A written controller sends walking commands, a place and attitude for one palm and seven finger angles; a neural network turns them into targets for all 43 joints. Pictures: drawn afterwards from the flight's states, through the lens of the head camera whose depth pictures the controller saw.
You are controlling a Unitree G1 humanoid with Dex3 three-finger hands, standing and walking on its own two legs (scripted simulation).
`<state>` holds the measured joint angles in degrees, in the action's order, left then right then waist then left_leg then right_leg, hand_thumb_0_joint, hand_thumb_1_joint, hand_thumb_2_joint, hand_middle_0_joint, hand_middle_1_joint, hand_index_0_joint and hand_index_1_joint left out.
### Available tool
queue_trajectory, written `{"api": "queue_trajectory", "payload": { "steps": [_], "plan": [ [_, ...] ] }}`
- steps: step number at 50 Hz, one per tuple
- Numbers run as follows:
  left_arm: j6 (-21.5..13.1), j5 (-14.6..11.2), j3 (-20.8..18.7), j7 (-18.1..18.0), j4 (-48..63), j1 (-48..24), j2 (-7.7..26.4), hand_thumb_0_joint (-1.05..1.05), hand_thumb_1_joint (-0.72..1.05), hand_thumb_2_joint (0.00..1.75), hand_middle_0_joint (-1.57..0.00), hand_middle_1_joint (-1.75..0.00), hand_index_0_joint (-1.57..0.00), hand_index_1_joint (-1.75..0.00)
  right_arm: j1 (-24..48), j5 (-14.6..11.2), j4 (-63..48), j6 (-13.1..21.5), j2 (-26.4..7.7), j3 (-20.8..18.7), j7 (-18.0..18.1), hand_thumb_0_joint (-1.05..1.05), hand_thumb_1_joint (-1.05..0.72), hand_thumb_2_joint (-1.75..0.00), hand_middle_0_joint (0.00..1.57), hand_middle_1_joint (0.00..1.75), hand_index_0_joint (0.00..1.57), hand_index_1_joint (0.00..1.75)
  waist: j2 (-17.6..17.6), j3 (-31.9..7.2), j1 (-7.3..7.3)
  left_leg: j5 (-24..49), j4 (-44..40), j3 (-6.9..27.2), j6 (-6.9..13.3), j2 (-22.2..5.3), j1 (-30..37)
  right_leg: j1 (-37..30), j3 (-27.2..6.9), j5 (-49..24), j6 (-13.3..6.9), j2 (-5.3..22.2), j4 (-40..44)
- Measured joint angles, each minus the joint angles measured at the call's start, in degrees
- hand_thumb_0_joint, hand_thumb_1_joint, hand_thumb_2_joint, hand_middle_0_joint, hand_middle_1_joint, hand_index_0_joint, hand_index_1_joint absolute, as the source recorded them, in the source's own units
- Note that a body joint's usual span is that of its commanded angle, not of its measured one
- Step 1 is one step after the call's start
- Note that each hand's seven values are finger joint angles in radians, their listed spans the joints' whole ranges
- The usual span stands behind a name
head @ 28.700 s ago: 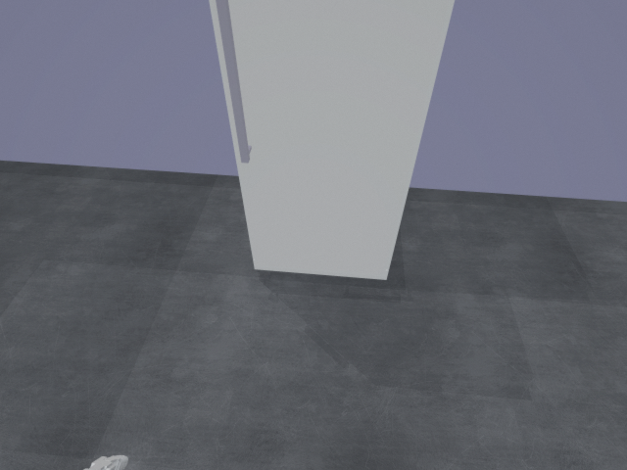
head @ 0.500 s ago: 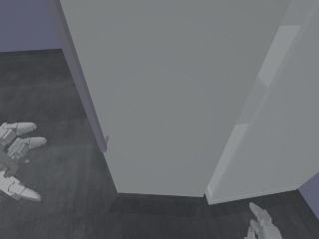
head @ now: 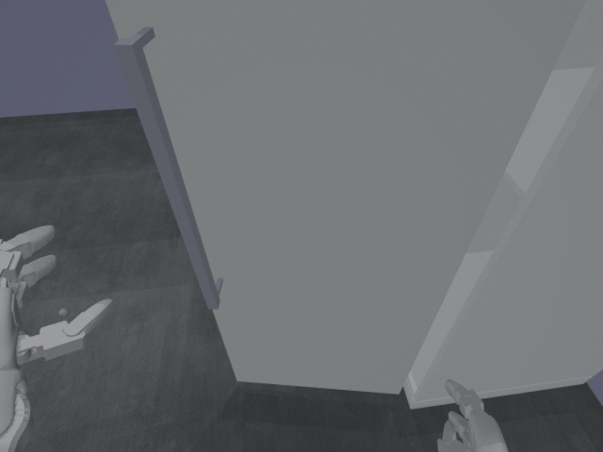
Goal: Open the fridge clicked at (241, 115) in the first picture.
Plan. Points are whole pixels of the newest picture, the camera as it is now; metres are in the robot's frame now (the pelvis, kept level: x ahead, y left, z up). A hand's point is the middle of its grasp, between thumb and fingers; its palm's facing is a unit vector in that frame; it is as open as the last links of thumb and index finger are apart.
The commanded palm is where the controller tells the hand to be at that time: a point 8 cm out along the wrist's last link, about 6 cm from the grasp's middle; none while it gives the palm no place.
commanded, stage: draw the hand back to the body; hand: left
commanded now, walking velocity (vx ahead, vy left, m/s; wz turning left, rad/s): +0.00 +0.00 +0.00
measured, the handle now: (188, 205) +0.42 +0.24 +0.10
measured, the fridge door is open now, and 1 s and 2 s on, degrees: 78 78 78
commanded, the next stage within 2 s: step back with the hand held close in 0.60 s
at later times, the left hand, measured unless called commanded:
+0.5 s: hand (83, 313) +0.20 +0.26 +0.15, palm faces +0.47 -0.80 -0.38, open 7.5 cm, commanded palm +0.15 +0.29 +0.18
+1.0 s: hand (77, 327) +0.18 +0.26 +0.15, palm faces +0.35 -0.82 -0.45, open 7.4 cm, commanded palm +0.12 +0.30 +0.18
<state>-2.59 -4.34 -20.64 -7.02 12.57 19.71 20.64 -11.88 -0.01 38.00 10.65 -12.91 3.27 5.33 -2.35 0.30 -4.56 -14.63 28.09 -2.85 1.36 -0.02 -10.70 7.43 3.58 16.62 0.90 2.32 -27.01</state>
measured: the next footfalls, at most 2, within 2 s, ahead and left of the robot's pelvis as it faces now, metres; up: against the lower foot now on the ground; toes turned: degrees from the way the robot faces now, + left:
none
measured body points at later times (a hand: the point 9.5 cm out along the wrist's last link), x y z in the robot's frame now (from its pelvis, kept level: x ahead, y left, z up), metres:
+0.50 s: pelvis +0.01 -0.02 +0.00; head -0.01 -0.03 +0.45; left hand +0.17 +0.30 +0.17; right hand +0.19 -0.24 -0.08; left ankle +0.01 +0.10 -0.74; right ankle -0.02 -0.13 -0.74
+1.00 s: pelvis -0.02 +0.00 +0.00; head +0.00 +0.01 +0.45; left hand +0.16 +0.30 +0.17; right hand +0.16 -0.24 -0.07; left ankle +0.01 +0.10 -0.74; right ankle -0.02 -0.13 -0.74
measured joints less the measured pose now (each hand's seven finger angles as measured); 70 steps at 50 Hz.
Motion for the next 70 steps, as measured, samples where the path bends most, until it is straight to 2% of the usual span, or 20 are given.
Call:
{"api": "queue_trajectory", "payload": {
  "steps": [6, 12, 17, 22, 28, 37, 42, 47, 53, 58, 63, 66, 70],
  "plan": [
    [0.7, 0.3, 1.2, 0.4, 5.5, 2.9, -0.3, 0.00, 0.41, 0.67, -0.22, -0.59, -0.23, -0.59, 0.0, 0.5, -0.3, -1.0, 0.0, -0.5, -0.6, 0.01, -0.90, -0.90, 0.20, 0.30, 0.20, 0.30, 0.3, -0.3, 0.19, 0.1, -2.0, -0.2, -0.2, -0.1, 2.3, -2.2, -0.2, -0.2, -0.1, -0.2, 2.0],
    [0.3, 0.1, 0.4, 0.8, 10.1, 4.7, 0.6, 0.01, 0.62, 0.77, -0.21, -0.46, -0.22, -0.47, 0.4, 0.6, -1.0, -2.2, -0.2, -1.1, -1.0, 0.01, -0.91, -0.90, 0.20, 0.30, 0.20, 0.30, 0.0, -0.5, 0.37, 0.1, -2.9, -0.3, -0.6, -0.5, 3.9, -3.9, -0.3, -0.4, -0.3, -0.7, 3.3],
    [-0.2, -0.2, -0.5, 1.2, 9.7, 4.9, 0.6, 0.01, 0.77, 0.84, -0.21, -0.38, -0.22, -0.38, 0.9, 0.5, -1.5, -3.8, -0.2, -1.4, -1.1, 0.01, -0.91, -0.90, 0.20, 0.30, 0.20, 0.30, -0.4, 0.0, 0.41, 0.6, -3.7, -0.2, -0.9, -0.7, 4.5, -4.3, -0.2, -0.7, -0.6, -0.9, 3.7],
    [0.6, -0.4, -0.1, 1.4, 8.0, 5.2, -0.2, 0.01, 0.85, 0.88, -0.21, -0.33, -0.21, -0.33, 0.7, 0.5, -1.5, -4.8, -0.1, -1.5, -0.8, 0.01, -0.91, -0.90, 0.20, 0.30, 0.20, 0.30, -0.3, 0.6, 0.26, 1.2, -4.3, 0.0, -1.1, -1.1, 4.6, -4.3, -0.1, -1.2, -1.0, -1.3, 4.1],
    [0.6, -0.1, 0.8, 0.9, 8.5, 5.4, -0.7, 0.01, 0.88, 0.90, -0.21, -0.31, -0.21, -0.31, 0.0, 0.7, -0.5, -4.3, -0.2, -1.6, -0.3, 0.01, -0.91, -0.90, 0.20, 0.30, 0.20, 0.30, -0.2, 0.8, 0.02, 1.5, -4.3, 0.4, -1.4, -1.5, 5.0, -5.1, 0.3, -1.6, -1.3, -1.8, 4.8],
    [-0.9, -0.2, 0.2, 0.9, 7.3, 4.1, -0.4, 0.01, 0.89, 0.90, -0.20, -0.30, -0.21, -0.31, 0.7, 0.7, 0.0, -3.7, -0.1, -1.8, -0.2, 0.01, -0.91, -0.90, 0.20, 0.30, 0.20, 0.30, -0.6, 1.4, 0.41, 2.3, -4.9, 0.3, -1.5, -1.7, 5.6, -5.7, 0.2, -2.5, -1.4, -2.0, 5.5],
    [-3.4, 0.8, 0.5, 0.8, 8.6, 4.5, -0.9, 0.01, 0.89, 0.90, -0.20, -0.30, -0.21, -0.31, 1.6, 0.6, -2.0, -6.2, -0.8, -1.8, -0.8, 0.01, -0.91, -0.90, 0.20, 0.30, 0.20, 0.30, -1.1, 0.5, 2.08, 1.8, -1.8, 1.2, -0.9, -2.3, 0.2, -2.3, 1.1, -3.7, -1.1, -2.6, 6.0],
    [-4.4, 1.0, 0.4, 0.8, 12.1, 8.4, 0.7, 0.01, 0.89, 0.90, -0.20, -0.30, -0.21, -0.30, 2.4, 0.4, -4.3, -9.1, -0.6, -2.5, -0.8, 0.01, -0.91, -0.90, 0.20, 0.30, 0.20, 0.30, 0.7, 1.4, 3.45, 2.5, -1.2, 0.6, -0.4, -1.6, -3.1, 1.5, 0.5, -4.3, -0.4, -1.8, 4.7],
    [-4.9, 0.7, -1.8, 0.2, 16.6, 11.5, 4.2, 0.02, 0.89, 0.90, -0.21, -0.30, -0.21, -0.31, 2.0, 0.0, -6.6, -10.6, -0.4, -3.1, -0.3, 0.01, -0.91, -0.90, 0.20, 0.30, 0.20, 0.30, 2.6, 2.5, 3.74, 3.3, -0.5, -0.6, 0.9, -0.5, -5.1, 4.4, -0.7, -4.9, 0.8, -0.6, 2.7],
    [-6.5, 1.0, -3.9, -0.3, 17.8, 10.7, 5.7, 0.02, 0.89, 0.90, -0.21, -0.30, -0.21, -0.31, 1.4, -0.1, -7.5, -9.9, 0.1, -2.8, -0.4, 0.01, -0.91, -0.90, 0.20, 0.30, 0.20, 0.30, 3.4, 2.3, 3.60, 3.8, 0.8, -1.1, 2.0, 0.3, -6.8, 6.7, -1.4, -4.9, 1.2, 0.3, 0.1],
    [-8.1, 2.3, -4.7, -0.3, 15.7, 8.7, 4.6, 0.01, 0.89, 0.90, -0.21, -0.30, -0.21, -0.31, 0.4, -0.4, -7.5, -8.1, 0.5, -2.4, -0.5, 0.01, -0.91, -0.90, 0.20, 0.30, 0.20, 0.30, 2.8, 1.6, 4.35, 3.9, 4.1, 0.7, 2.7, 1.1, -10.0, 8.4, -3.9, -3.1, 0.9, -0.6, -3.6],
    [-8.8, 2.7, -5.1, -0.3, 14.9, 8.9, 3.1, 0.01, 0.89, 0.90, -0.21, -0.30, -0.21, -0.31, 0.3, -0.3, -6.9, -7.3, 0.8, -2.1, -0.8, 0.01, -0.91, -0.90, 0.20, 0.30, 0.20, 0.30, 2.4, 1.6, 3.84, 3.8, 6.1, 1.3, 2.6, 0.8, -11.8, 9.4, -3.9, -3.2, 1.9, -1.1, -4.4],
    [-9.5, 3.3, -4.3, -0.3, 15.5, 9.1, 1.4, 0.01, 0.89, 0.90, -0.20, -0.30, -0.21, -0.31, -0.3, -0.1, -5.7, -5.9, 1.2, -2.0, -1.0, 0.01, -0.90, -0.90, 0.20, 0.30, 0.20, 0.30, 2.6, 1.9, 2.86, 3.0, 7.6, 2.1, 2.3, 0.3, -13.2, 10.2, -3.3, -3.9, 1.6, -1.8, -4.7]
  ]
}}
